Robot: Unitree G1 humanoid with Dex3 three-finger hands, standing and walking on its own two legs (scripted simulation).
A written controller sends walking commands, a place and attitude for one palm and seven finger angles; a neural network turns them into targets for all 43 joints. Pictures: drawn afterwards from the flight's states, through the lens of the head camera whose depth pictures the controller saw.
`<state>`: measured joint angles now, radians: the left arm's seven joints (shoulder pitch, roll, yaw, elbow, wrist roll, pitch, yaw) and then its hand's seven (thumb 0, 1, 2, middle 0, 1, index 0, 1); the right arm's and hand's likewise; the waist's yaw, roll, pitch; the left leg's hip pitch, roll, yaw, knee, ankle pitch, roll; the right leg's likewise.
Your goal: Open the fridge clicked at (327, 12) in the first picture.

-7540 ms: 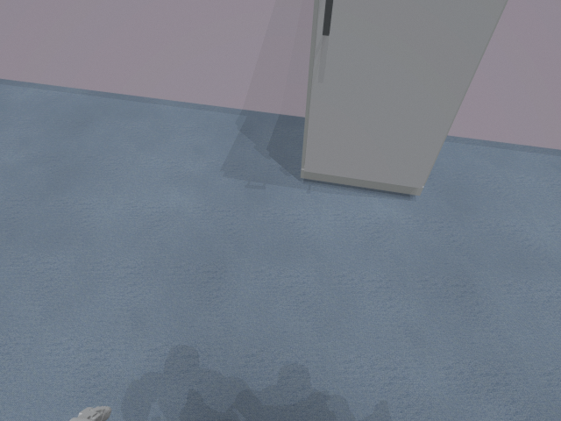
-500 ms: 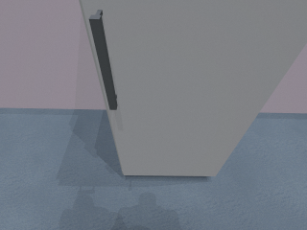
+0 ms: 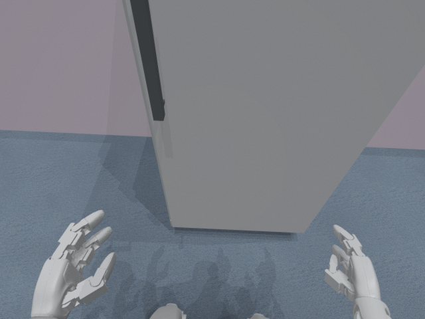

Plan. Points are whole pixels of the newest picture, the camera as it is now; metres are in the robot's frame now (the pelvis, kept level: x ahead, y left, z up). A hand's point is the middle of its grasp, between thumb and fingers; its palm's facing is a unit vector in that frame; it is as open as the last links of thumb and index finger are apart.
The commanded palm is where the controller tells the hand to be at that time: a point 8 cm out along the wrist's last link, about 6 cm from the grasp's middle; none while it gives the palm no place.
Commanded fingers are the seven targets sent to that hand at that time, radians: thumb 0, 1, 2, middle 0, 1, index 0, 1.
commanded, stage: raise the hand to about handle height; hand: left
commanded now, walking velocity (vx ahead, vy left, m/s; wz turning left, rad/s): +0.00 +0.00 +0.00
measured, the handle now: (151, 51) +0.54 +0.18 +0.22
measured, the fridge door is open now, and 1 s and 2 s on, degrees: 0 0 0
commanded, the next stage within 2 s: move the hooked fingers beside the handle in 1.68 s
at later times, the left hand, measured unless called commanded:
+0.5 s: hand (67, 221) +0.23 +0.25 +0.11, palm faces +0.09 -0.99 -0.07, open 11.6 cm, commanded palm +0.20 +0.30 +0.12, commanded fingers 0.00 -0.20 0.43 -0.28 -1.00 -0.28 -1.00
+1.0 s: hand (29, 171) +0.27 +0.29 +0.18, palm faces +0.12 -0.99 -0.06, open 13.9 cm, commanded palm +0.24 +0.33 +0.19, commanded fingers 0.00 -0.50 0.30 -0.30 -1.20 -0.30 -1.20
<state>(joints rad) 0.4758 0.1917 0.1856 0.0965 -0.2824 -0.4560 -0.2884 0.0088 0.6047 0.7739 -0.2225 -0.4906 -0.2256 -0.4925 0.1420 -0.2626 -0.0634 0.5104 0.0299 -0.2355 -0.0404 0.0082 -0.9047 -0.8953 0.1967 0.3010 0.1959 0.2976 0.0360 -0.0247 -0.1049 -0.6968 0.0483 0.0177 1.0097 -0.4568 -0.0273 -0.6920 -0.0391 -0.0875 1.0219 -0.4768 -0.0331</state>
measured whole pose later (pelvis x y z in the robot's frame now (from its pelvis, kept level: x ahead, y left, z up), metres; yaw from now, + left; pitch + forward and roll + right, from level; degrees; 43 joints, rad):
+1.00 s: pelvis +0.01 +0.02 +0.05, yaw +1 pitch -1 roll -1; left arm 0.05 0.39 0.40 0.10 -0.33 -0.01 -0.38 -0.01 -0.47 0.31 -0.30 -1.18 -0.30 -1.18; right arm 0.23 -0.25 0.08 0.60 0.05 -0.27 -0.12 0.01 -0.90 -0.90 0.20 0.30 0.20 0.30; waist 0.06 0.04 -0.02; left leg -0.31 0.03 0.02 0.64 -0.32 0.00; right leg -0.27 -0.03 -0.10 0.59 -0.30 0.00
